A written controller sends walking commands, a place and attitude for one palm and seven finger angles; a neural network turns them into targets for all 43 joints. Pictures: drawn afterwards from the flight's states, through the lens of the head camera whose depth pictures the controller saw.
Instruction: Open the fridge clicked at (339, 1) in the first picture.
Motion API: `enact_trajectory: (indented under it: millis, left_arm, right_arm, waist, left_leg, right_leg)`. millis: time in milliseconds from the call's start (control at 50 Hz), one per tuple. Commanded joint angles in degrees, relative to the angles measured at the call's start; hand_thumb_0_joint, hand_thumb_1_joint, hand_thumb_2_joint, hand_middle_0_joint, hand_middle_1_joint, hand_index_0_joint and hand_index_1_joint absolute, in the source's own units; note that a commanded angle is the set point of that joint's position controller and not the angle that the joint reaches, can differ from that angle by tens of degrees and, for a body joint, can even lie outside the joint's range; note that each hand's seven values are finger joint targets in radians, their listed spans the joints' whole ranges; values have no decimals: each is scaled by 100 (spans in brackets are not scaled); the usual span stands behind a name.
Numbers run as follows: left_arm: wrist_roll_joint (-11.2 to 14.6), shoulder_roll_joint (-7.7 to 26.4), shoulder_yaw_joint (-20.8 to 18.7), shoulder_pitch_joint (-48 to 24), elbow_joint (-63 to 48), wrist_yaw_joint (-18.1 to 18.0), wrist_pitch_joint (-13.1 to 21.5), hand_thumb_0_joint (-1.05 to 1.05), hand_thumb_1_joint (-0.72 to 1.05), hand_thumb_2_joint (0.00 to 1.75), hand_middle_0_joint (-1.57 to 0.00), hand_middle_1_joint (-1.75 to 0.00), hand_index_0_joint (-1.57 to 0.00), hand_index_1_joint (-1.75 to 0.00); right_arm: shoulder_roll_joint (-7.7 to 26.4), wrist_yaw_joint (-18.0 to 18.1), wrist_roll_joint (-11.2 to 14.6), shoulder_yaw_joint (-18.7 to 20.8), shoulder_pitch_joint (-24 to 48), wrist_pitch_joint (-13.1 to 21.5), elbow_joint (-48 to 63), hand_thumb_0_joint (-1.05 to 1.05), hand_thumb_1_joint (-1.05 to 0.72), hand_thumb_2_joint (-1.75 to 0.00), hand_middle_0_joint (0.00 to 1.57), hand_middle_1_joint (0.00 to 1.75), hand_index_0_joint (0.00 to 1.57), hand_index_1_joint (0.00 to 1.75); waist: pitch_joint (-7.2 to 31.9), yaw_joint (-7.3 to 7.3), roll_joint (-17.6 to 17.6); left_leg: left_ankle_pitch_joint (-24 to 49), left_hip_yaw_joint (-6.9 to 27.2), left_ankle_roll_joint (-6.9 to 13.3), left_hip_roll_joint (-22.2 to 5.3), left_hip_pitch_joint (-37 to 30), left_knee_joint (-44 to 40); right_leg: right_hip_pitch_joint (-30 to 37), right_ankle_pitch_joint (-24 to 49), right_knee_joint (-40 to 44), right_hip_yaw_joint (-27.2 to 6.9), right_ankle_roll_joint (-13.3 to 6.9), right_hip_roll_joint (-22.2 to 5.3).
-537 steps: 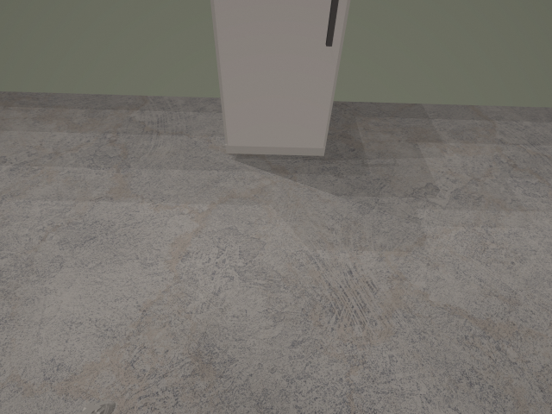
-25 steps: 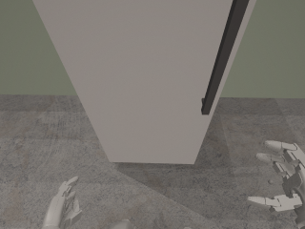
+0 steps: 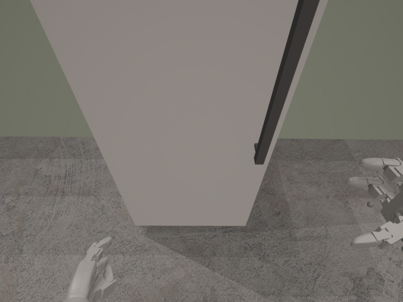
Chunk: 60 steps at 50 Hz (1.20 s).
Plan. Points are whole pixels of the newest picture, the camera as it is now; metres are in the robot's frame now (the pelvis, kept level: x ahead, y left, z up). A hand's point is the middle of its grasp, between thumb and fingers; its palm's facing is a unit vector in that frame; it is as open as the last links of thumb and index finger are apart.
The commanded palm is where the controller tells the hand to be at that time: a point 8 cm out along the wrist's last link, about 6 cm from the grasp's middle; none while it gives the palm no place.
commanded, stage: raise the hand to about handle height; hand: right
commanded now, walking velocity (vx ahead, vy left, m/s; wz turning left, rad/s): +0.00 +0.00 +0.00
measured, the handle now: (276, 90) +0.52 -0.15 +0.15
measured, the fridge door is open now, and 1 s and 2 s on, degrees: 0 0 0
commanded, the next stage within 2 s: move the hooked fingers beside the handle in 0.46 s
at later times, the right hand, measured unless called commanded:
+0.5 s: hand (368, 209) +0.26 -0.27 +0.10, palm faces +0.06 +1.00 -0.04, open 14.0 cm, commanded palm +0.23 -0.31 +0.11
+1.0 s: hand (341, 178) +0.33 -0.24 +0.10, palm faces +0.02 +1.00 -0.02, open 14.0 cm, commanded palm +0.30 -0.30 +0.10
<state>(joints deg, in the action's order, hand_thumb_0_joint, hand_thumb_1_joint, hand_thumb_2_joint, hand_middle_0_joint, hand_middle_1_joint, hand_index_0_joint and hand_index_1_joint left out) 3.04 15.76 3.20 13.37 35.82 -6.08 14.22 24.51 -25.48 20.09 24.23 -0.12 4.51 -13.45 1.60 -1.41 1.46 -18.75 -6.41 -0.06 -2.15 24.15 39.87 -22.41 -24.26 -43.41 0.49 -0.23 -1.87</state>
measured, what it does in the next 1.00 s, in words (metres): stands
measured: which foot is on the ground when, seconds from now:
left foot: down 0.00-1.00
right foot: down 0.00-1.00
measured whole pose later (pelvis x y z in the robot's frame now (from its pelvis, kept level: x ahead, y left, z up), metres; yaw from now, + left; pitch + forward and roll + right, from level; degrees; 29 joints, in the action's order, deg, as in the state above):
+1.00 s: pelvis -0.02 +0.01 +0.00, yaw +1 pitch +4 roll +1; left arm 3.2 16.1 2.6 14.9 36.5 -5.9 13.6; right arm 24.9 -23.1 16.1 22.4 14.9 6.0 -28.6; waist 1.4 1.0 0.5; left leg -16.8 -5.5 0.7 -1.9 26.9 39.6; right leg -24.3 -21.9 -42.1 1.3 0.3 -2.0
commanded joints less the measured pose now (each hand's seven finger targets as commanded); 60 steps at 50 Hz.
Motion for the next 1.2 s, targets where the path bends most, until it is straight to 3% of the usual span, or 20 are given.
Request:
enact_trajectory:
  millis: [0,60,140,240,360,440,500,540,600,660,700,780,840,880,920,960,1000,1080,1140,1180]
  left_arm:
    - [56,854,-410,-355,-886,-59,311,0,90,90,-20,-30,-20,-30]
    - [42,883,-451,-355,-946,-24,322,0,90,90,-20,-30,-20,-30]
    - [9,886,-468,-317,-920,-10,327,0,90,90,-20,-30,-20,-30]
    - [4,862,-470,-312,-884,-31,344,0,90,90,-20,-30,-20,-30]
    - [22,856,-444,-361,-867,-56,358,0,90,90,-20,-30,-20,-30]
    - [41,857,-421,-390,-860,-71,371,0,90,90,-20,-30,-20,-30]
    - [40,839,-408,-426,-889,-75,390,0,90,90,-20,-30,-20,-30]
    - [38,855,-409,-398,-879,-77,403,0,90,90,-20,-30,-20,-30]
    - [61,817,-380,-423,-821,-104,418,0,90,90,-20,-30,-20,-30]
    - [61,883,-380,-394,-689,-161,404,0,90,90,-20,-30,-20,-30]
    - [53,859,-368,-402,-685,-169,396,0,90,90,-20,-30,-20,-30]
    - [40,840,-374,-354,-704,-144,369,0,90,90,-20,-30,-20,-30]
    - [23,882,-388,-228,-671,-118,304,0,90,90,-20,-30,-20,-30]
    - [39,881,-391,-186,-707,-88,256,0,90,90,-20,-30,-20,-30]
    - [35,857,-406,-179,-764,-48,243,0,90,90,-20,-30,-20,-30]
    - [27,902,-445,-85,-768,-23,206,0,90,90,-20,-30,-20,-30]
    - [34,867,-442,-56,-787,-1,179,0,90,90,-20,-30,-20,-30]
    - [22,900,-493,63,-731,5,118,0,90,90,-20,-30,-20,-30]
    - [38,886,-495,77,-674,0,78,0,90,90,-20,-30,-20,-30]
    - [31,887,-514,125,-636,2,49,0,90,90,-20,-30,-20,-30]
  right_arm:
    - [1233,-94,168,405,1012,242,874,0,50,-30,30,120,30,120]
    - [1419,-54,158,555,1012,254,1073,0,50,-30,30,120,30,120]
    - [1477,73,155,689,1000,386,1168,0,50,-30,30,120,30,120]
    - [1474,184,64,626,1185,547,1387,0,50,-30,30,120,30,120]
    - [1434,131,64,569,1177,482,1211,0,50,-30,30,120,30,120]
    - [1339,73,107,498,1190,441,979,0,50,-30,30,120,30,120]
    - [1344,53,95,475,1272,452,1079,0,50,-30,30,120,30,120]
    - [1386,70,93,520,1226,459,1025,0,50,-30,30,120,30,120]
    - [1082,101,53,128,1907,497,999,0,50,-30,30,120,30,120]
    - [1387,184,-63,227,2504,497,551,0,50,-30,30,120,30,120]
    - [1389,203,-143,182,2761,519,355,0,50,-30,30,120,30,120]
    - [1426,213,-210,146,2944,567,202,0,50,-30,30,120,30,120]
    - [1681,250,-222,384,2932,531,-164,0,50,-30,30,120,30,120]
    - [1648,240,-241,382,2915,476,-436,0,50,-30,30,120,30,120]
    - [1467,242,-235,212,3074,503,-315,0,50,-30,30,120,30,120]
    - [1711,289,-248,445,2950,525,-333,0,50,-30,30,120,30,120]
    - [1422,297,-269,189,3055,539,-337,0,50,-30,30,120,30,120]
    - [1491,376,-293,251,3177,597,-366,0,50,-30,30,120,30,120]
    - [1394,416,-339,54,3645,678,-267,0,50,-30,30,120,30,120]
    - [1455,478,-386,127,3548,683,-425,0,50,-30,30,120,30,120]
  waist:
    - [1019,16,125]
    - [1253,-42,203]
    - [1203,-34,154]
    - [1180,17,422]
    - [1080,31,357]
    - [818,61,93]
    - [944,44,263]
    - [941,45,99]
    - [797,202,193]
    - [660,255,119]
    - [823,238,131]
    - [1305,169,321]
    - [1374,141,138]
    - [1280,148,28]
    - [1413,136,216]
    - [1559,94,107]
    - [1483,178,119]
    - [1600,214,5]
    - [1550,305,183]
    - [1616,268,220]
  left_leg:
    - [1470,290,118,229,-916,-432]
    - [1654,346,129,198,-1079,-417]
    - [1642,356,133,216,-1078,-419]
    - [1433,363,135,241,-1019,-480]
    - [1250,393,121,216,-1004,-578]
    - [825,407,116,230,-883,-661]
    - [847,395,122,222,-887,-639]
    - [843,421,119,222,-918,-642]
    - [533,402,90,227,-630,-697]
    - [91,514,98,168,-518,-794]
    - [67,494,112,167,-554,-757]
    - [562,521,140,150,-803,-625]
    - [804,523,143,155,-912,-555]
    - [846,507,123,144,-848,-526]
    - [985,519,136,154,-849,-486]
    - [1237,524,142,153,-968,-409]
    - [1360,502,127,181,-857,-390]
    - [1539,520,115,195,-888,-356]
    - [1417,537,132,208,-746,-378]
    - [1473,512,132,215,-748,-355]
  right_leg:
    - [86,1877,854,-217,40,170]
    - [162,2041,834,-185,28,180]
    - [123,2057,824,-154,29,170]
    - [234,1900,895,-135,33,172]
    - [168,1656,962,-145,18,180]
    - [23,1284,986,-164,17,179]
    - [95,1309,1008,-188,22,183]
    - [55,1309,967,-175,10,182]
    - [62,1014,1008,-208,22,178]
    - [-119,684,988,-208,12,175]
    - [-98,661,1011,-232,13,185]
    - [-2,1038,938,-199,13,202]
    - [-148,1197,878,-178,12,204]
    - [-274,1171,881,-148,19,196]
    - [-187,1271,874,-143,29,209]
    - [-231,1475,816,-130,18,198]
    - [-203,1555,797,-104,19,194]
    - [-195,1689,755,-95,11,182]
    - [-146,1605,736,-80,9,176]
    - [-106,1668,756,-94,20,163]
